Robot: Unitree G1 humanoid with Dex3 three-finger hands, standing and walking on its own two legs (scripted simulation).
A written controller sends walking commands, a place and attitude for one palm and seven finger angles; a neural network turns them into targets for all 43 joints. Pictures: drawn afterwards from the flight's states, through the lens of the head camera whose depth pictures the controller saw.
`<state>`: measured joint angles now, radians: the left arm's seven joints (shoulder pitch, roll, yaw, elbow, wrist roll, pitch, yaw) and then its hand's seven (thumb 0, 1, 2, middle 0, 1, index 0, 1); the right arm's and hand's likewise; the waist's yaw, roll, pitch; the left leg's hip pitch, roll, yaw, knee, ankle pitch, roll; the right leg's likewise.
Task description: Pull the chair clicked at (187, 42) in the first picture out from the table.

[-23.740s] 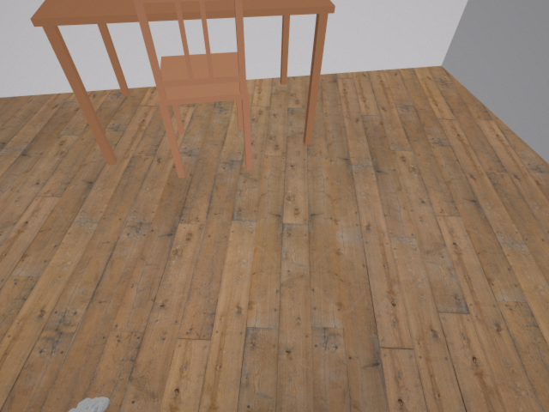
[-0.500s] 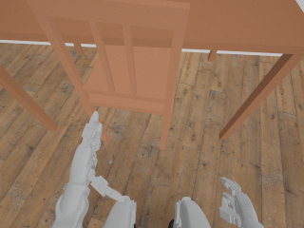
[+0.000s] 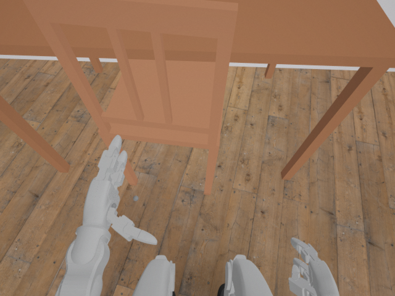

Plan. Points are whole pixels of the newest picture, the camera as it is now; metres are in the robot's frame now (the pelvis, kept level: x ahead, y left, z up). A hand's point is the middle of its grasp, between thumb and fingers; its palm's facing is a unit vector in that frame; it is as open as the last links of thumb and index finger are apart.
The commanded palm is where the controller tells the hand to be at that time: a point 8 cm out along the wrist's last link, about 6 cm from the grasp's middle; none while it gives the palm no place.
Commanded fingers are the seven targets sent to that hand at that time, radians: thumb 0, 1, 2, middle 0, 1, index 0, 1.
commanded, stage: aim the fingers beside a spindle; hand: left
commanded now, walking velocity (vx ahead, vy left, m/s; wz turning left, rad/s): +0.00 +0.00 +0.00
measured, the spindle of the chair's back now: (129, 81) +0.58 +0.18 +0.04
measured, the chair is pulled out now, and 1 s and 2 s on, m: -0.09 -0.09 -0.09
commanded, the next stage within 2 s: push the fingers through the gap in 1.48 s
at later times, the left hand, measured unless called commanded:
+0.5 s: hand (130, 186) +0.32 +0.14 +0.02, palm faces -0.06 -1.00 -0.03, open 17.0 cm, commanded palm +0.30 +0.19 +0.03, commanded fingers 0.00 -0.50 0.30 -0.06 -0.08 -0.06 -0.08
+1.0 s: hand (126, 179) +0.33 +0.15 +0.03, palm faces -0.04 -1.00 -0.04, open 17.0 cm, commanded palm +0.31 +0.20 +0.03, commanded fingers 0.00 -0.50 0.30 -0.06 -0.08 -0.06 -0.08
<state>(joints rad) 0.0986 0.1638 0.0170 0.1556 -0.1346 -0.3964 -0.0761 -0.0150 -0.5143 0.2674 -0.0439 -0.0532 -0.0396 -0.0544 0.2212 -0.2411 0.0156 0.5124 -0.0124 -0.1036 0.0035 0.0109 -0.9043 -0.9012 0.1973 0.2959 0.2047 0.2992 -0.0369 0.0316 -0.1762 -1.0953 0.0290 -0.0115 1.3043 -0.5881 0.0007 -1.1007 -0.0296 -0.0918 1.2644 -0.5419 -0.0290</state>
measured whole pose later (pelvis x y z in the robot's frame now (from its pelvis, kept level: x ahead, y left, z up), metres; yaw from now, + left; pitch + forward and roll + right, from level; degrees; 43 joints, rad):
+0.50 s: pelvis +0.00 +0.01 +0.00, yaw +0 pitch +22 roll -2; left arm 0.00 0.18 0.05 0.25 -0.14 -0.40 -0.09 -0.01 -0.50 0.30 -0.06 -0.08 -0.06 -0.08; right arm 0.20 -0.24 0.02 0.53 -0.01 -0.10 0.01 0.01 -0.90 -0.90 0.20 0.30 0.20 0.30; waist -0.04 0.03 -0.17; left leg -1.09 0.02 -0.01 1.29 -0.59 0.01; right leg -1.09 -0.03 -0.09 1.25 -0.53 -0.02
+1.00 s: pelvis +0.00 +0.01 +0.01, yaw +0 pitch +22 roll -2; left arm -0.08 0.20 0.10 0.35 -0.16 -0.42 -0.12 -0.01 -0.50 0.30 -0.06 -0.08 -0.06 -0.08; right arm 0.21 -0.25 0.02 0.56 -0.01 -0.09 0.00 0.01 -0.90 -0.90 0.20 0.30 0.20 0.30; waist -0.04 0.03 -0.16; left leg -1.08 0.03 -0.01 1.28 -0.58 0.01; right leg -1.09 -0.03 -0.08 1.23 -0.53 -0.02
